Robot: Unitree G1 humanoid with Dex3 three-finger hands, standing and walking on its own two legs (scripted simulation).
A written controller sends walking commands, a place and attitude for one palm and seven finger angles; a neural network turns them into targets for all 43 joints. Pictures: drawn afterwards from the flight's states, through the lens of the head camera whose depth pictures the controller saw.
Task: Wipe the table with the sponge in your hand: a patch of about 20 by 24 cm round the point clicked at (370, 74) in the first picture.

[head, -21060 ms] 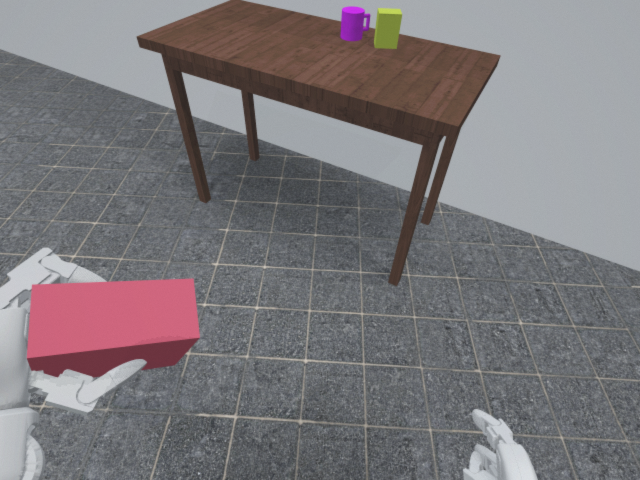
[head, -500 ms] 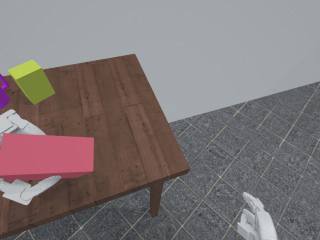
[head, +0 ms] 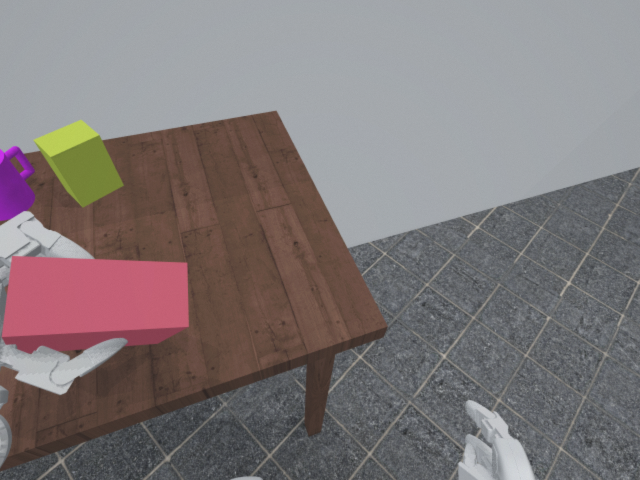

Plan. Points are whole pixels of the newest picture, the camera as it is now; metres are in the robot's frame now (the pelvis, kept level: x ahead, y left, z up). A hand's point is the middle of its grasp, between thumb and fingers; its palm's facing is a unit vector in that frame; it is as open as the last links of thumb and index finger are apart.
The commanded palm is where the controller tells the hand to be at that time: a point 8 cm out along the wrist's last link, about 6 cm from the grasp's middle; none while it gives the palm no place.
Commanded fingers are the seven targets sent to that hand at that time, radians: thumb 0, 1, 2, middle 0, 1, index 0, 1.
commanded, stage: shuffle to correct the standing spot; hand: left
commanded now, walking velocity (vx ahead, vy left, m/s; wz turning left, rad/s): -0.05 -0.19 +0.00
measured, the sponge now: (125, 308) +0.24 +0.21 +0.14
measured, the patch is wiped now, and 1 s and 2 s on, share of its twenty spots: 0.00 0.00 0.00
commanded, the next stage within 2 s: come to a stop and stand still in 1.92 s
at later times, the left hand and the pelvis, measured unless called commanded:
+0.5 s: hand (100, 297) +0.24 +0.22 +0.17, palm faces +0.29 -0.85 -0.44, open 9.9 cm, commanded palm +0.18 +0.26 +0.19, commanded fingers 0.00 0.10 1.30 -1.20 -1.60 -1.20 -1.60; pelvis +0.02 -0.02 +0.00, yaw +0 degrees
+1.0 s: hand (83, 307) +0.23 +0.23 +0.17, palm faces +0.32 -0.86 -0.41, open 9.9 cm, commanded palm +0.17 +0.27 +0.19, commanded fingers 0.00 0.10 1.30 -1.20 -1.60 -1.20 -1.60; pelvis +0.01 -0.01 +0.00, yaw +0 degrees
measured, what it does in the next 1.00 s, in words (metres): stands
